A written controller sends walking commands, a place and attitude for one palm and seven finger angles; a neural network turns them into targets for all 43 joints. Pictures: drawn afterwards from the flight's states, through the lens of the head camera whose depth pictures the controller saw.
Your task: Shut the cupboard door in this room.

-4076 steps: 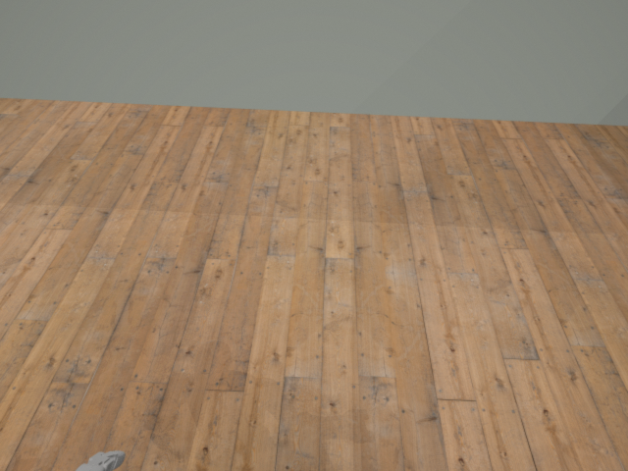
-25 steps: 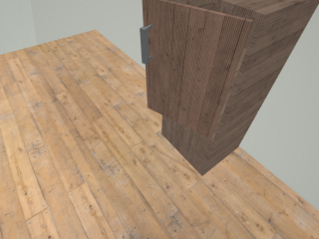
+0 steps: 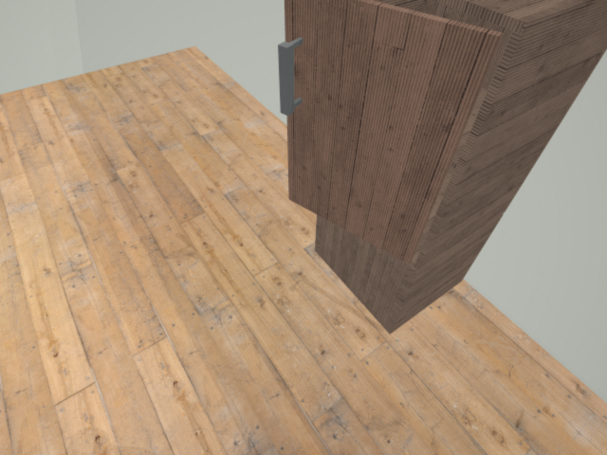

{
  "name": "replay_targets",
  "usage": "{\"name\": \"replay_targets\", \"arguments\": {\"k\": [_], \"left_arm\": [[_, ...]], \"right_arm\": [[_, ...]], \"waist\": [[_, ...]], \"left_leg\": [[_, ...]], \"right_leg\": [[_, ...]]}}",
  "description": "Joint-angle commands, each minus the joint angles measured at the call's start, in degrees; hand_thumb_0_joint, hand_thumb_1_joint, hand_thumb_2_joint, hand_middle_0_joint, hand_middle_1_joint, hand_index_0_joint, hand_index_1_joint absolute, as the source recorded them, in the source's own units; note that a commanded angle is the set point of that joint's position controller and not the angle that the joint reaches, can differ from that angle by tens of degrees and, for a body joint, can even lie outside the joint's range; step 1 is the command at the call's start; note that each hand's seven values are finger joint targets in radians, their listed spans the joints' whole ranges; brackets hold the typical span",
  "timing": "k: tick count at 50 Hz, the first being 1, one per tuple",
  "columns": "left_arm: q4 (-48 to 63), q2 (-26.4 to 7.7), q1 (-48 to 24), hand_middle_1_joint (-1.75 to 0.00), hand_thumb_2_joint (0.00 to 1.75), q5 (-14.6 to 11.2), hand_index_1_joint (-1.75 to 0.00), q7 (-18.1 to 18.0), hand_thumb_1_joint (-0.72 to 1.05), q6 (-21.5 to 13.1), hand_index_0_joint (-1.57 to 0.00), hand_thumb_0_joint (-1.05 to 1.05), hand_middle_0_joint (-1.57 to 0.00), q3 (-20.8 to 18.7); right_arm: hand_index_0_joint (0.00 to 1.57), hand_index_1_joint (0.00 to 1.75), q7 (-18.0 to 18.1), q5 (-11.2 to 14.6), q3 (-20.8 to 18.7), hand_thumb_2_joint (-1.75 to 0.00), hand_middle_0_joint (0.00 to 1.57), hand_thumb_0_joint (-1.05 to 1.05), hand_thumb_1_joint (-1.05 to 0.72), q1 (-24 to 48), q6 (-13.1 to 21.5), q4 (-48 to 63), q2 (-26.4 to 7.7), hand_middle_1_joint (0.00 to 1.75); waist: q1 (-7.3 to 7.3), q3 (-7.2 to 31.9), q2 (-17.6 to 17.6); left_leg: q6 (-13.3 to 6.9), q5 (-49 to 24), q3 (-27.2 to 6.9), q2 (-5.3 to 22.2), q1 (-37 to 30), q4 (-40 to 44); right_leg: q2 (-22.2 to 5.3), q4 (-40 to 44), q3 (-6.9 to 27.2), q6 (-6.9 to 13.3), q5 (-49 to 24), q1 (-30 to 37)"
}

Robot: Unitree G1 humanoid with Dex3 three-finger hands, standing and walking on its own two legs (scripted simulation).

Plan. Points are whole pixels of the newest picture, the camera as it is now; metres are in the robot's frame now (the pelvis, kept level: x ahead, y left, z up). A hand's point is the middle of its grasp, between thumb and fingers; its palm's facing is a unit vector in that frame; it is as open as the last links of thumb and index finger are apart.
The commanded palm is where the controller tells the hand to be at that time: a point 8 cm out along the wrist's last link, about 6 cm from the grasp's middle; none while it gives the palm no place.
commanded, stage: walk to a spot facing it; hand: left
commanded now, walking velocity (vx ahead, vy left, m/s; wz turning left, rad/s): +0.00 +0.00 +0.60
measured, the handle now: (292, 77) +0.84 +0.06 +0.08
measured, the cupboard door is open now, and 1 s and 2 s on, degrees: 19 19 19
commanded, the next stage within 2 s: none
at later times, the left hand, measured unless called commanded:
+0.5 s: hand out of the picture +0.03 +0.23 -0.15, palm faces +0.32 -0.90 -0.28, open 7.4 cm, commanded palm none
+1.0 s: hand out of the picture -0.09 +0.19 -0.18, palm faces +0.62 -0.74 -0.28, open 7.4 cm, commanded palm none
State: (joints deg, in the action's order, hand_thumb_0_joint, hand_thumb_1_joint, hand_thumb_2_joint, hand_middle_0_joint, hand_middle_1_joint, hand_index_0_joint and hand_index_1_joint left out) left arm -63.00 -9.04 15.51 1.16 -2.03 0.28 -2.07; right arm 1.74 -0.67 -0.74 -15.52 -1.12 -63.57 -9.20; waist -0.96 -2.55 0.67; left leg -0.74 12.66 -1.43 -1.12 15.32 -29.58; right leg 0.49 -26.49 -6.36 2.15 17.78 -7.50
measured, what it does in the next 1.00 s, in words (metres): steps on the spot, turning left: right foot, then left foot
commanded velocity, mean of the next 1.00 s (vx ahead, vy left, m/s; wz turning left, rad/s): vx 0.00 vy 0.00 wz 0.60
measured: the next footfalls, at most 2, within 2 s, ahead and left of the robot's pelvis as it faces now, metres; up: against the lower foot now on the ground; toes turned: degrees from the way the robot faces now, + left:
right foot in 0.52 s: +0.06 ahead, -0.14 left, +0.00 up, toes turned +22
left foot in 0.82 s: -0.03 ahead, +0.12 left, +0.00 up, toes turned +37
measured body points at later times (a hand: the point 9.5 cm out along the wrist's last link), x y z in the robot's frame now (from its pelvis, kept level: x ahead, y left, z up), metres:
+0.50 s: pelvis -0.01 -0.01 +0.00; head +0.04 +0.00 +0.45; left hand +0.02 +0.27 -0.13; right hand +0.12 -0.25 -0.15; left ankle +0.02 +0.11 -0.74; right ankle +0.01 -0.15 -0.72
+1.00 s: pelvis +0.00 -0.02 -0.01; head +0.04 +0.03 +0.44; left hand -0.12 +0.23 -0.15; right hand +0.23 -0.15 -0.15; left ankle -0.06 +0.10 -0.74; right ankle +0.06 -0.14 -0.68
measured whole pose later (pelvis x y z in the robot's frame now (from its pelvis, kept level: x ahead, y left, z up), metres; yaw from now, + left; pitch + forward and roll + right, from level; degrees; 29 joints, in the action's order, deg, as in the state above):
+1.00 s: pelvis +0.00 -0.02 -0.01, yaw +39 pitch +1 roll +0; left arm -50.3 -14.3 11.9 1.5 -1.0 3.6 -4.4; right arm 0.1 -1.7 -2.5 -8.2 -1.7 -50.2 -12.3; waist 0.0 -7.4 -1.4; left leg -0.3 15.1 -1.7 -0.8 19.5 -33.9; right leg -4.1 -58.4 -2.0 -3.6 28.4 -25.2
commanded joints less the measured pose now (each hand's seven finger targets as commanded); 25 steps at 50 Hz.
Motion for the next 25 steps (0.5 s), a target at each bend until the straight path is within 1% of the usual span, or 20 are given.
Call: {"name": "replay_targets", "arguments": {"k": [1, 2, 3, 4, 5, 6, 7, 8, 9, 10, 12, 14, 16, 18, 19, 20, 22, 23, 24, 25], "left_arm": [[4.48, -9.92, 2.38, -0.3, 0.9, 0.27, -0.3, -0.66, 0.9, 0.16, -0.2, 0.0, -0.2, -3.04], [5.44, -10.27, 1.2, -0.3, 0.9, 0.63, -0.3, -0.78, 0.9, 0.2, -0.2, 0.0, -0.2, -3.38], [6.14, -10.99, 0.26, -0.3, 0.9, 0.79, -0.3, -0.69, 0.9, 0.16, -0.2, 0.0, -0.2, -3.76], [6.73, -11.37, -0.37, -0.3, 0.9, 0.7, -0.3, -0.59, 0.9, 0.18, -0.2, 0.0, -0.2, -4.02], [7.34, -11.88, -0.29, -0.3, 0.9, 0.3, -0.3, -0.28, 0.9, 0.31, -0.2, 0.0, -0.2, -4.09], [8.17, -10.49, 1.14, -0.3, 0.9, -0.21, -0.3, -0.02, 0.9, 0.75, -0.2, 0.0, -0.2, -4.0], [9.74, -7.48, 2.43, -0.3, 0.9, -0.67, -0.3, -0.09, 0.9, 1.09, -0.2, 0.0, -0.2, -3.39], [11.25, -7.43, -0.87, -0.3, 0.9, -0.01, -0.3, -0.36, 0.9, 1.53, -0.2, 0.0, -0.2, -3.05], [12.48, -7.88, -4.06, -0.3, 0.9, 0.24, -0.3, -0.33, 0.9, 1.84, -0.2, 0.0, -0.2, -3.07], [12.81, -8.2, -5.12, -0.3, 0.9, 0.42, -0.3, -0.04, 0.9, 1.48, -0.2, 0.0, -0.2, -3.31], [12.92, -7.61, -5.07, -0.3, 0.9, 0.42, -0.3, 0.51, 0.9, 0.96, -0.2, 0.0, -0.2, -3.35], [13.14, -7.69, -4.52, -0.3, 0.9, 0.39, -0.3, 0.79, 0.9, 0.92, -0.2, 0.0, -0.2, -3.22], [13.73, -7.41, -4.44, -0.3, 0.9, 0.37, -0.3, 0.83, 0.9, 1.14, -0.2, 0.0, -0.2, -3.24], [14.75, -7.49, -4.97, -0.3, 0.9, 0.32, -0.3, 0.76, 0.9, 1.34, -0.2, 0.0, -0.2, -3.1], [15.17, -7.75, -4.99, -0.3, 0.9, 0.39, -0.3, 0.76, 0.9, 1.22, -0.2, 0.0, -0.2, -2.93], [15.3, -7.52, -4.31, -0.3, 0.9, 0.25, -0.3, 0.75, 0.9, 1.28, -0.2, 0.0, -0.2, -2.95], [14.91, -8.34, -0.93, -0.3, 0.9, 0.11, -0.3, 0.61, 0.9, 1.44, -0.2, 0.0, -0.2, -3.23], [14.26, -9.07, 1.63, -0.3, 0.9, 0.07, -0.3, 0.54, 0.9, 1.32, -0.2, 0.0, -0.2, -3.43], [13.92, -11.14, 4.42, -0.3, 0.9, 0.31, -0.3, 0.36, 0.9, 0.88, -0.2, 0.0, -0.2, -3.89], [14.51, -15.23, 5.13, -0.3, 0.9, 1.05, -0.3, -0.01, 0.9, 0.54, -0.2, 0.0, -0.2, -4.87]], "right_arm": [[0.2, 0.3, -0.29, -0.5, -2.3, -0.9, 0.2, 0.0, -0.9, -0.27, -0.77, 5.34, -4.83, 0.3], [0.2, 0.3, -0.6, -0.42, -2.63, -0.9, 0.2, 0.0, -0.9, 0.27, -0.86, 6.29, -4.85, 0.3], [0.2, 0.3, -0.88, -0.28, -2.72, -0.9, 0.2, 0.0, -0.9, 0.57, -0.81, 7.01, -4.55, 0.3], [0.2, 0.3, -1.18, -0.18, -2.62, -0.9, 0.2, 0.0, -0.9, -0.39, -0.69, 7.41, -4.5, 0.3], [0.2, 0.3, -1.31, -0.37, -2.58, -0.9, 0.2, 0.0, -0.9, -1.91, -0.63, 7.19, -4.75, 0.3], [0.2, 0.3, -1.28, -0.74, -2.93, -0.9, 0.2, 0.0, -0.9, -4.01, -0.28, 7.59, -7.02, 0.3], [0.2, 0.3, -0.83, -1.38, -3.77, -0.9, 0.2, 0.0, -0.9, -5.76, -0.06, 8.07, -11.58, 0.3], [0.2, 0.3, -0.36, -1.66, -4.36, -0.9, 0.2, 0.0, -0.9, -7.98, -0.36, 7.31, -13.21, 0.3], [0.2, 0.3, -0.21, -1.54, -4.48, -0.9, 0.2, 0.0, -0.9, -7.48, -0.13, 7.77, -13.44, 0.3], [0.2, 0.3, -0.04, -1.54, -4.33, -0.9, 0.2, 0.0, -0.9, -5.59, 0.07, 8.39, -13.14, 0.3], [0.2, 0.3, 0.22, -1.47, -4.05, -0.9, 0.2, 0.0, -0.9, -2.59, 0.61, 9.62, -12.24, 0.3], [0.2, 0.3, 0.25, -1.31, -4.18, -0.9, 0.2, 0.0, -0.9, -1.33, 0.77, 10.24, -12.8, 0.3], [0.2, 0.3, 0.1, -1.38, -4.57, -0.9, 0.2, 0.0, -0.9, -1.14, 0.5, 10.69, -13.29, 0.3], [0.2, 0.3, -0.18, -1.49, -5.0, -0.9, 0.2, 0.0, -0.9, -0.67, 0.02, 11.27, -13.92, 0.3], [0.2, 0.3, -0.26, -1.5, -5.31, -0.9, 0.2, 0.0, -0.9, -0.5, -0.13, 11.68, -14.43, 0.3], [0.2, 0.3, -0.43, -1.56, -5.52, -0.9, 0.2, 0.0, -0.9, 0.27, -0.39, 12.1, -14.75, 0.3], [0.2, 0.3, -0.8, -1.45, -5.93, -0.9, 0.2, 0.0, -0.9, 2.87, -0.88, 13.37, -14.61, 0.3], [0.2, 0.3, -0.88, -1.2, -6.05, -0.9, 0.2, 0.0, -0.9, 4.56, -1.14, 14.1, -14.34, 0.3], [0.2, 0.3, -1.08, -0.73, -6.0, -0.9, 0.2, 0.0, -0.9, 5.54, -1.29, 14.69, -13.18, 0.3], [0.2, 0.3, -1.54, -0.21, -5.92, -0.9, 0.2, 0.0, -0.9, 5.43, -1.58, 15.58, -9.88, 0.3]], "waist": [[1.07, -2.38, -9.12], [0.79, -3.52, -8.92], [0.4, -4.1, -7.13], [-0.15, -3.28, -5.51], [-0.51, -2.16, -2.45], [-0.84, -0.43, 6.28], [-0.97, 1.0, 17.4], [-3.12, 3.55, 14.44], [-2.63, 3.15, 10.87], [-2.02, 2.32, 8.15], [-0.76, 2.27, 3.93], [-0.37, 3.89, 4.52], [-0.67, 5.5, 5.34], [-1.05, 5.83, 6.03], [-1.01, 6.08, 5.89], [-0.79, 6.34, 7.26], [0.68, 6.02, 9.38], [2.06, 5.77, 8.78], [3.51, 6.05, 5.29], [3.69, 4.46, -5.93]], "left_leg": [[1.09, 10.07, 2.42, 3.12, 9.2, -17.65], [1.27, 14.08, 2.66, 4.36, 10.38, -19.47], [1.45, 14.88, 2.85, 5.1, 9.87, -17.35], [1.35, 11.06, 3.12, 5.65, 8.09, -11.39], [0.88, 0.75, 3.85, 5.22, 3.31, -5.53], [-2.62, -17.15, -5.33, 9.53, -1.42, 1.93], [-9.5, -29.03, -21.53, 19.37, -4.3, 7.97], [-12.34, -14.06, -27.55, 21.99, -3.5, 13.93], [-11.98, -5.81, -29.34, 21.51, -2.26, 15.04], [-10.93, -1.46, -27.65, 20.21, -0.66, 15.03], [-9.55, -3.53, -22.54, 16.46, -0.62, 13.9], [-9.16, -6.58, -19.89, 14.31, -2.45, 13.08], [-8.98, -5.59, -19.63, 13.37, -3.66, 13.17], [-9.07, -3.97, -21.09, 12.9, -2.98, 13.05], [-8.84, -4.52, -21.59, 12.18, -3.18, 12.55], [-8.43, -4.17, -21.68, 11.64, -2.24, 12.59], [-7.06, -1.25, -21.44, 9.6, 2.04, 12.19], [-5.7, 1.42, -20.68, 7.71, 5.49, 11.14], [-3.4, 4.08, -18.79, 4.6, 10.23, 7.74], [0.65, 13.59, -12.02, -1.99, 19.69, -3.83]], "right_leg": [[-21.12, 7.26, 10.45, 9.05, -17.1, -1.8], [-23.01, 6.53, 9.45, 9.93, -19.35, -2.47], [-23.39, 4.38, 7.92, 9.55, -22.6, -2.78], [-22.34, -0.02, 5.13, 7.78, -25.63, -1.84], [-19.74, -5.2, 1.3, 4.71, -25.35, -3.43], [-13.91, -13.69, -2.6, -0.38, -16.14, -9.39], [-5.76, -23.52, -4.17, -4.24, 10.14, -15.57], [-3.19, -33.56, 1.95, -3.35, 20.32, -16.98], [-4.33, -38.02, 6.11, -2.88, 16.81, -20.43], [-4.74, -39.31, 7.67, -3.28, 12.69, -21.91], [-4.74, -37.13, 7.94, -4.33, 7.09, -22.44], [-3.87, -33.07, 7.34, -4.89, 6.42, -21.2], [-3.0, -29.44, 6.93, -5.26, 6.82, -20.04], [-1.98, -24.47, 6.6, -5.35, 7.92, -17.97], [-1.14, -21.39, 6.21, -5.32, 8.34, -16.48], [-0.48, -18.49, 5.94, -5.21, 8.06, -14.52], [0.93, -11.34, 5.23, -4.78, 5.91, -8.22], [1.29, -4.98, 4.68, -4.54, 2.68, -3.07], [-0.33, 4.15, 6.28, -3.83, -0.34, 3.65], [-12.23, 13.06, 19.58, 0.39, 9.35, 7.09]]}}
